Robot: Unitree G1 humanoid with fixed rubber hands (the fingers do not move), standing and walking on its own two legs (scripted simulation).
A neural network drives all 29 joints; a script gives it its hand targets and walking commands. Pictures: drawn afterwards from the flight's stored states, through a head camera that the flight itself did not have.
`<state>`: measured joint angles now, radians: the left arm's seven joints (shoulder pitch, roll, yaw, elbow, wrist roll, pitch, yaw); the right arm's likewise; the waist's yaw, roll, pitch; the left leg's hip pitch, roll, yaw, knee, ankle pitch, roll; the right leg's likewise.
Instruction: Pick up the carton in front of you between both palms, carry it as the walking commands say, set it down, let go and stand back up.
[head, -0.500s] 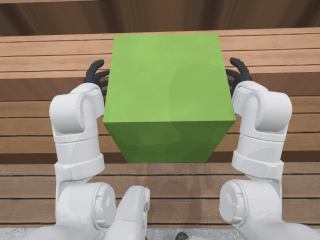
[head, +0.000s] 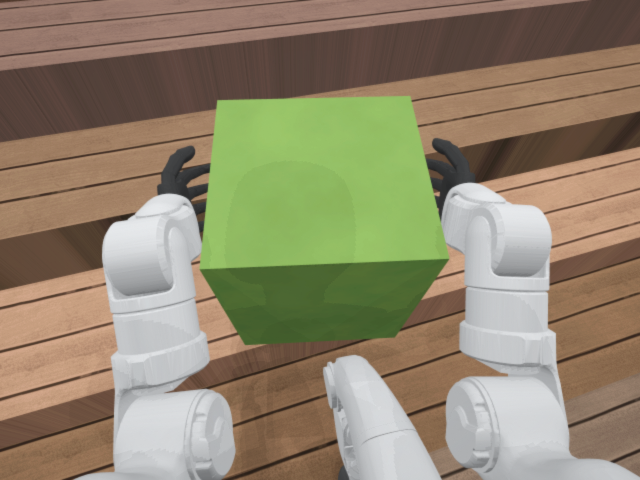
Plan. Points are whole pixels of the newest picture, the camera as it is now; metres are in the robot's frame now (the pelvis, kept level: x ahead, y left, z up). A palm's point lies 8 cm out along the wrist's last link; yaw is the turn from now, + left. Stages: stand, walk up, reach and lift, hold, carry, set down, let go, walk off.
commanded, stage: carry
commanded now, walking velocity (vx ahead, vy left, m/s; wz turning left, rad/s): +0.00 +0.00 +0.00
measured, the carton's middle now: (318, 234) +0.38 -0.06 +0.07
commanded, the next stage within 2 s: none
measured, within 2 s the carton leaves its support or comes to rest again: neither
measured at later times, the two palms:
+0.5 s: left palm out of the picture +0.57 +0.19 +0.37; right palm out of the picture +0.62 -0.10 +0.38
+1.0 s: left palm out of the picture +0.57 +0.17 +0.29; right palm out of the picture +0.58 -0.12 +0.29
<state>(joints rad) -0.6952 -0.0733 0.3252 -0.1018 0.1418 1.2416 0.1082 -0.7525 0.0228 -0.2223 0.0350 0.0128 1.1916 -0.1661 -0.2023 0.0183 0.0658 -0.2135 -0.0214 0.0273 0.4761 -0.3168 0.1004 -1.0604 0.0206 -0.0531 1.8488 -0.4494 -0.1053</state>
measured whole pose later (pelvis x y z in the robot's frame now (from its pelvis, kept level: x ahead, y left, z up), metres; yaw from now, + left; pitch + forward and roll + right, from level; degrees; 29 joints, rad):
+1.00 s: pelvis +0.22 +0.00 +0.17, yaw +3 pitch +1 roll +0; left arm -0.72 0.00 0.23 0.23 0.08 1.27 0.12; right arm -0.70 0.01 -0.23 0.21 -0.08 1.27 -0.11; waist 0.01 -0.02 -0.02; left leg -0.32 -0.04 0.09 0.50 -0.21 0.07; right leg -0.33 -0.03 -0.06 0.54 -0.24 -0.02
